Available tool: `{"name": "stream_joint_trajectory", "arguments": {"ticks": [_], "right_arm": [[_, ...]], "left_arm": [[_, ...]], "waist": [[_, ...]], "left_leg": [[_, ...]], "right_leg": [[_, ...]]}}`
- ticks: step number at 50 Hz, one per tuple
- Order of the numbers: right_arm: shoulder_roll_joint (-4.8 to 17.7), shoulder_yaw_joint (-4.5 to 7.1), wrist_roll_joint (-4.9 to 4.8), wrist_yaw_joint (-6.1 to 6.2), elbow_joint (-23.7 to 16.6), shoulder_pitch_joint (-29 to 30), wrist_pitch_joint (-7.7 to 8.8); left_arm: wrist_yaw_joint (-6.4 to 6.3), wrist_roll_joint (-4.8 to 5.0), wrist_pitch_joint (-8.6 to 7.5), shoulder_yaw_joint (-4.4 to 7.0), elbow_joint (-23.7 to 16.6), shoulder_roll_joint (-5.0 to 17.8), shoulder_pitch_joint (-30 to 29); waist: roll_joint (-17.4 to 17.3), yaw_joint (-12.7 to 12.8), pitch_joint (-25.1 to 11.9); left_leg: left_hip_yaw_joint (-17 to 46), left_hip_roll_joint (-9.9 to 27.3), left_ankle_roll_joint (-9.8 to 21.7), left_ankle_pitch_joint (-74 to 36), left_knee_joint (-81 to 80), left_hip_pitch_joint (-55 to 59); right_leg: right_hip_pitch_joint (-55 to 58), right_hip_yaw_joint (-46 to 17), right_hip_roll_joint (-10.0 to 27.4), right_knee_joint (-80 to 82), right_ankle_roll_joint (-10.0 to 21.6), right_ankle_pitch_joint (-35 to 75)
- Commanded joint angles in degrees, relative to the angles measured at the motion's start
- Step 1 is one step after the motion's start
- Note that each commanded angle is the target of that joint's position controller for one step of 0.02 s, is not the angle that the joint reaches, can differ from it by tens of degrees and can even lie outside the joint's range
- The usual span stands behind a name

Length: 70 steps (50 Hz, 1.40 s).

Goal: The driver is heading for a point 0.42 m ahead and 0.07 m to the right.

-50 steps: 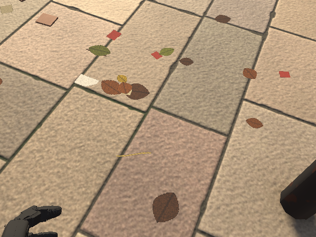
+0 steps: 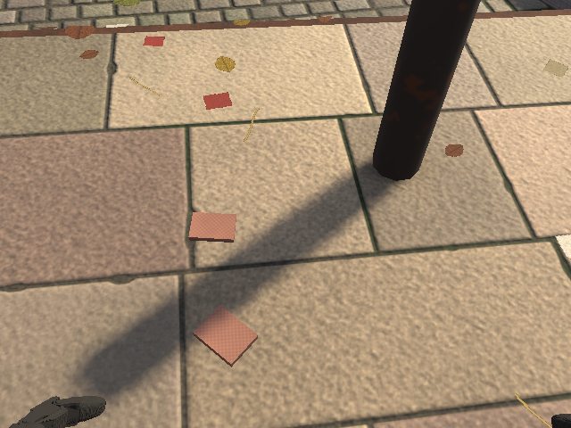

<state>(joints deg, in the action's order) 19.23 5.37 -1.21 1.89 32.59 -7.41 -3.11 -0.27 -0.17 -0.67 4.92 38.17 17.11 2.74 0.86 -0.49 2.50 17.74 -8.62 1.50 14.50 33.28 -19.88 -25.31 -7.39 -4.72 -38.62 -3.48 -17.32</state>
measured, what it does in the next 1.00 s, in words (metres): walks ahead, turning right: right foot, then left foot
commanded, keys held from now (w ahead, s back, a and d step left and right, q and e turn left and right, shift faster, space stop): shift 0.30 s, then e+shift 0.26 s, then w+e+shift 0.34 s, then w+q+shift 0.10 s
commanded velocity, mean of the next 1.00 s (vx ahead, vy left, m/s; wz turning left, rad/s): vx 0.24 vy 0.00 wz -0.25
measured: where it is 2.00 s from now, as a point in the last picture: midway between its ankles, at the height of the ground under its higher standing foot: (396, 398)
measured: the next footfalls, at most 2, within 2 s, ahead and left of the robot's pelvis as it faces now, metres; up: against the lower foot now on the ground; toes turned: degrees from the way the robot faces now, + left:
right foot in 0.04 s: +0.09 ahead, -0.12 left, +0.00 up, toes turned +9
left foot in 0.38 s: +0.01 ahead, +0.14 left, +0.00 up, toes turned +2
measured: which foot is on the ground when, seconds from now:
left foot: down 0.00-0.04, up 0.06-0.36, down 0.38-0.80, up 0.82-1.00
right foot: up 0.00-0.02, down 0.04-0.40, up 0.42-0.78, down 0.80-1.00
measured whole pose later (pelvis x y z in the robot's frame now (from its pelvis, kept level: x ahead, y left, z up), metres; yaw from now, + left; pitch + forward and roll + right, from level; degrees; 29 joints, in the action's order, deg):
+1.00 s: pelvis +0.15 -0.10 +0.00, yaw -20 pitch +3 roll +1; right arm 17.1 1.9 3.6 -3.6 38.6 -8.2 2.0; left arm 1.4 -0.7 -1.7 2.3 42.6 16.9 27.6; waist -2.7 3.0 -1.1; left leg -0.8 4.8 -2.3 9.9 59.0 -37.7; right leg -1.8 -1.7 -4.0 -19.5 4.8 -20.4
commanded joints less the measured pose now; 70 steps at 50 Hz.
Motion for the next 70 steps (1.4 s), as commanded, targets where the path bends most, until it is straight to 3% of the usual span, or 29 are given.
{"name": "stream_joint_trajectory", "arguments": {"ticks": [1,2,3,4,5,7,13,18,19,20,21,23,28,32,36,39,40,41,44,47,55,56,57,60,61,62,63,65,70], "right_arm": [[8.02,1.83,-0.22,-0.09,-4.29,2.78,0.45],[6.40,1.24,-0.14,-0.05,-3.89,0.94,0.43],[2.82,0.14,1.06,-0.18,-3.06,-4.04,0.47],[6.61,1.23,0.36,0.23,-4.48,-2.31,1.08],[11.19,2.57,1.00,0.44,-3.05,-3.48,1.50],[9.62,2.42,0.62,0.56,-0.58,-2.32,0.85],[1.24,-1.05,0.53,-0.03,-0.63,0.56,1.28],[0.76,-1.17,1.19,-0.66,3.55,-4.22,1.83],[4.39,-0.34,1.48,-0.34,3.31,-5.26,1.91],[9.51,0.87,2.36,0.53,2.78,-7.01,1.55],[11.04,1.70,2.89,0.31,4.60,-6.20,1.10],[6.24,0.72,3.29,0.61,2.74,-3.48,1.71],[3.82,0.24,1.69,1.40,2.97,0.90,2.78],[7.64,1.61,0.35,0.37,3.62,-3.50,4.45],[9.21,2.34,-0.21,-1.86,3.97,-1.87,6.44],[6.65,1.58,0.09,-2.48,3.64,1.57,6.75],[3.69,0.12,5.59,-2.87,2.92,1.81,5.84],[-2.48,-1.58,6.47,-3.52,-3.87,9.77,6.27],[4.40,-1.09,5.38,-4.60,-1.32,7.44,8.04],[4.37,-1.69,5.57,-5.47,2.10,1.92,6.19],[-1.22,-4.83,3.53,-6.26,0.38,13.06,6.11],[-0.82,-4.71,3.58,-5.81,1.13,10.86,6.34],[2.42,-2.81,-1.27,-5.41,-0.17,9.27,9.14],[7.09,-0.52,-0.28,-3.36,7.75,-14.01,9.37],[10.62,-0.41,1.27,-2.42,9.33,-20.52,8.56],[9.85,-0.57,2.96,-3.36,9.73,-21.98,9.42],[7.30,-0.41,2.04,-3.46,7.61,-15.45,9.23],[3.48,-1.85,0.77,-3.15,6.81,-5.26,9.16],[1.23,-2.89,2.31,-3.05,10.17,-2.03,10.25]], "left_arm": [[0.54,0.07,-1.38,1.68,-3.31,5.50,2.37],[0.48,-0.41,-1.39,1.90,-3.34,6.29,2.57],[0.18,-1.28,-1.02,2.02,-4.73,8.94,0.95],[0.18,-2.81,-0.92,2.55,-3.97,11.07,3.01],[0.01,-1.66,-1.13,1.99,-4.61,8.81,2.20],[-0.77,-0.54,-0.60,0.90,-4.94,5.79,0.99],[-1.36,-0.31,0.83,0.33,-2.85,5.85,4.16],[-0.45,1.81,1.44,-0.36,-0.59,5.76,8.12],[-0.08,1.74,0.84,-0.19,-0.58,6.78,9.55],[0.73,0.28,-0.21,-0.79,-2.15,5.08,8.89],[0.72,1.51,-0.60,-0.87,-3.95,4.48,6.46],[0.26,2.01,0.09,0.87,-3.70,8.65,4.53],[0.17,1.88,3.43,0.36,-3.82,4.19,7.61],[2.52,2.40,2.97,-0.52,-7.55,4.31,3.00],[2.77,2.48,1.83,-0.32,-6.88,5.26,6.40],[2.00,2.49,1.34,1.26,-0.90,7.17,20.95],[2.71,-3.42,1.91,2.67,2.64,12.20,33.32],[2.65,-2.25,1.54,3.61,0.73,19.54,32.48],[1.63,-1.26,0.75,1.71,-1.94,12.63,22.85],[1.01,-0.57,-1.58,-0.16,-0.93,9.13,19.84],[1.03,-0.13,-4.39,-1.46,6.66,7.86,25.76],[0.74,-0.13,-4.55,-1.45,7.45,8.76,25.20],[-0.98,1.74,-3.86,-0.71,6.56,11.27,25.12],[-1.78,-0.81,-1.59,-0.45,5.33,12.63,18.98],[-1.27,-3.05,-1.54,-2.47,4.14,5.06,22.23],[-0.18,0.30,-2.22,-4.05,6.70,-0.59,35.75],[0.03,1.92,-2.58,-2.51,7.40,7.12,30.35],[-0.55,1.80,-2.71,-2.20,2.45,8.32,16.45],[-1.14,0.30,-1.15,-3.06,2.00,2.92,17.84]], "waist": [[-11.81,1.54,-10.50],[-8.62,1.16,-10.50],[5.06,-1.90,-11.88],[16.86,-1.61,-7.23],[11.08,-1.56,-6.35],[4.42,-0.92,-4.73],[9.39,1.81,-6.74],[9.40,0.41,-6.10],[6.61,0.72,-6.76],[-4.11,1.32,-8.78],[-15.49,1.14,-7.43],[-13.05,-1.47,-4.38],[-10.01,0.56,-2.79],[-10.54,-3.27,-3.71],[-7.77,-0.73,-0.41],[-1.12,7.03,-2.29],[10.70,12.98,-6.15],[25.18,11.67,-3.15],[0.86,5.92,1.36],[3.99,1.93,1.97],[2.56,4.49,6.94],[3.17,3.13,5.04],[5.84,1.17,1.05],[3.73,-10.32,-12.24],[-9.74,-8.02,-19.61],[-21.42,-2.32,-33.15],[-8.37,-4.62,-29.64],[2.28,-1.47,-10.29],[-2.90,4.10,-5.31]], "left_leg": [[14.41,12.46,7.48,-18.99,-2.92,7.48],[12.40,10.10,5.32,-10.71,0.02,4.43],[4.24,3.16,1.97,11.70,12.27,-1.11],[-3.26,-2.03,-1.80,25.90,23.98,-11.02],[-3.47,2.09,-4.03,22.71,33.93,-12.96],[-5.00,3.26,-5.83,15.92,38.22,-12.42],[-12.26,6.57,-7.35,13.34,17.67,-5.32],[-15.92,6.20,-4.29,-4.48,-15.20,14.13],[-12.76,9.65,-2.25,-8.49,-13.84,19.85],[-5.53,19.13,1.61,-21.89,-10.04,24.78],[-2.37,23.91,8.06,-17.50,-11.24,16.59],[-0.51,26.82,11.97,-21.56,-13.29,15.26],[-11.43,24.67,10.22,-27.33,-12.79,15.54],[-9.48,27.42,8.80,13.80,-21.61,16.30],[-14.16,27.70,7.25,17.20,-22.47,13.96],[-25.70,21.76,3.69,8.48,-4.55,2.81],[-32.65,15.45,0.88,4.06,25.57,-10.31],[-22.55,3.89,-2.41,20.84,38.59,-36.45],[-14.32,13.84,-2.78,4.82,37.55,-36.03],[-17.76,14.06,-4.56,-3.48,29.04,-25.70],[-25.85,9.86,2.24,-17.41,1.93,-15.19],[-26.33,7.63,3.36,-17.78,0.75,-10.76],[-22.84,6.35,3.41,-19.70,-2.15,-8.39],[-23.06,4.88,4.10,-28.88,-5.30,17.73],[-8.25,18.25,7.76,-42.78,2.31,37.47],[23.13,33.01,22.01,-40.63,-3.44,52.51],[21.61,30.01,19.95,-27.85,-10.53,42.82],[6.16,26.02,15.32,-23.94,-15.77,20.25],[-10.78,19.86,14.96,-45.29,-19.83,1.59]], "right_leg": [[8.88,1.79,1.68,10.99,1.73,6.68],[14.38,-0.03,5.22,15.17,3.31,13.33],[20.23,-11.93,16.73,17.92,7.92,23.43],[17.22,-26.70,25.62,21.41,19.02,28.13],[15.94,-27.00,27.32,20.90,21.69,23.62],[14.42,-15.82,20.16,19.59,16.98,16.13],[18.71,-4.71,14.83,18.90,15.48,20.34],[12.03,-5.79,13.34,15.90,12.78,21.30],[7.33,-6.07,12.58,14.83,9.77,17.24],[1.05,-2.45,8.52,7.70,6.20,7.28],[-1.35,5.85,3.96,3.38,3.60,-6.28],[-6.86,7.03,4.63,-14.89,1.19,-15.13],[-10.60,7.18,8.24,-22.00,-1.88,-8.27],[-8.08,9.86,10.37,-11.90,1.50,-6.27],[-1.29,13.53,9.69,-3.96,6.17,-8.26],[20.28,19.68,3.16,4.05,9.41,-4.62],[33.48,2.41,8.23,12.45,13.08,-19.45],[37.93,-34.77,20.50,26.99,20.29,-25.75],[28.93,-25.32,20.88,27.04,20.48,-18.08],[21.16,-12.78,14.19,31.62,17.46,-9.18],[24.68,4.81,13.03,34.37,12.48,40.51],[26.34,5.64,13.40,31.55,11.58,52.82],[30.50,4.47,15.73,26.22,11.10,59.42],[28.32,6.47,12.34,-1.17,7.37,66.66],[12.27,4.79,5.52,-23.97,4.96,24.19],[-2.29,-5.04,-6.26,-47.84,2.05,-19.42],[-3.08,-7.10,-2.86,-50.84,2.62,-14.71],[-4.63,-0.85,4.12,-42.66,3.22,-8.34],[4.91,1.44,9.34,-24.52,0.94,-4.64]]}}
